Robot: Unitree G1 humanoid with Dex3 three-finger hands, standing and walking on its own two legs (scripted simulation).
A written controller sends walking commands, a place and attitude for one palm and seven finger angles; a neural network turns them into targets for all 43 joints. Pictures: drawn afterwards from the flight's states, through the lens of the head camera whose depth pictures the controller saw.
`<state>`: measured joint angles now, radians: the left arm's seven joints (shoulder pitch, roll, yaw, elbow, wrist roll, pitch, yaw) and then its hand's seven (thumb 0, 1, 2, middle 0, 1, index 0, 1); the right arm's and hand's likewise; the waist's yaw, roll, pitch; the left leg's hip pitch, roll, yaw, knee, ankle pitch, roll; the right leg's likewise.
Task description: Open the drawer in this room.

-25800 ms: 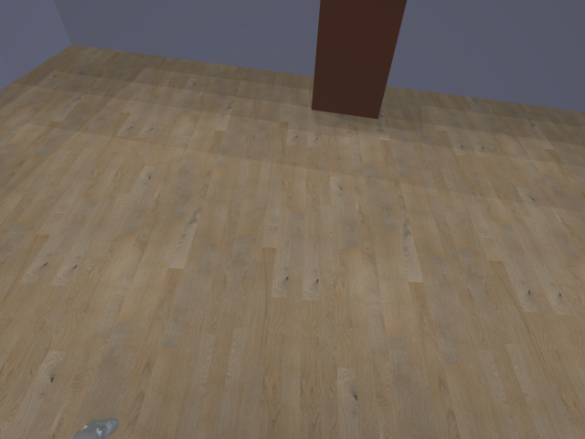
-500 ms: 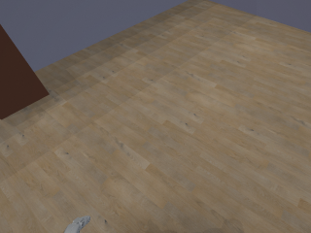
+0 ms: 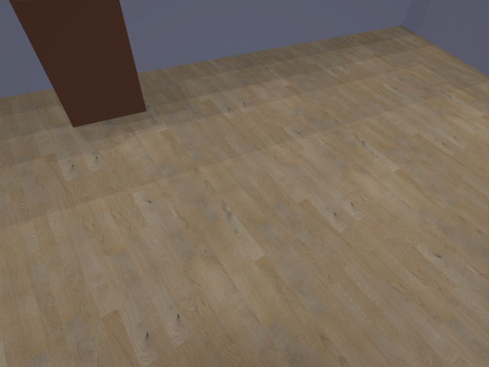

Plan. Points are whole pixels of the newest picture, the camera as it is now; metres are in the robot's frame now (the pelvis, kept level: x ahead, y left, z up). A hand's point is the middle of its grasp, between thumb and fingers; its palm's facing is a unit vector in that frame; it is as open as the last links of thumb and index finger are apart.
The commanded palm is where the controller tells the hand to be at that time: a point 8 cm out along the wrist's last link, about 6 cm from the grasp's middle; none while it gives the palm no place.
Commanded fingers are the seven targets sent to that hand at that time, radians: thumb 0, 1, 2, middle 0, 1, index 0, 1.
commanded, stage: stand and wait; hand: left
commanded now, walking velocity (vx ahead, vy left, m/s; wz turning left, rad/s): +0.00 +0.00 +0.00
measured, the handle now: out of the picture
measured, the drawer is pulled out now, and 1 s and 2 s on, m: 0.00 0.00 0.00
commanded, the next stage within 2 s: turn or walk to find it in 0.42 s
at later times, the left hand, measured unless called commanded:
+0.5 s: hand out of the picture -0.01 +0.17 -0.16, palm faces +0.02 -0.98 -0.21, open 7.3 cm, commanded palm none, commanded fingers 0.00 0.90 0.90 -0.20 -0.30 -0.20 -0.30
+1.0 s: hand out of the picture +0.00 +0.17 -0.16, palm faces +0.20 -0.95 -0.23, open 7.3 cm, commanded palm none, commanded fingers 0.00 0.90 0.90 -0.20 -0.30 -0.20 -0.30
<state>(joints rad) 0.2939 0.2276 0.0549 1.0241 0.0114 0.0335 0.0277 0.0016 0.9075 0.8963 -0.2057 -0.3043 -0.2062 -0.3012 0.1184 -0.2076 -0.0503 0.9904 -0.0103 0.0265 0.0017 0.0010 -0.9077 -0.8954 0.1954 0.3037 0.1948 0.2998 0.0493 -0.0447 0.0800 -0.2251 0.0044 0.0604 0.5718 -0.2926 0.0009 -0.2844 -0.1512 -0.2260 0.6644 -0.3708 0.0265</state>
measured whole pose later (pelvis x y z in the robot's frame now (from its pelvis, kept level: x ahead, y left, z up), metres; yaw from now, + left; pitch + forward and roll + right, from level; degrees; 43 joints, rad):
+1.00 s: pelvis -0.03 -0.03 +0.01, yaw +10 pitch +1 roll +1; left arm 0.17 0.16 0.03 1.04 0.00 0.02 0.03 0.00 0.91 0.90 -0.20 -0.30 -0.20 -0.30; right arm 0.25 -0.15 -0.04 1.06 -0.02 0.02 -0.03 0.01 -0.92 -0.89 0.20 0.30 0.20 0.30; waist -0.02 0.02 0.04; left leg -0.33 -0.06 -0.10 0.49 -0.18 0.00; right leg -0.23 -0.02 -0.07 0.57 -0.37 0.03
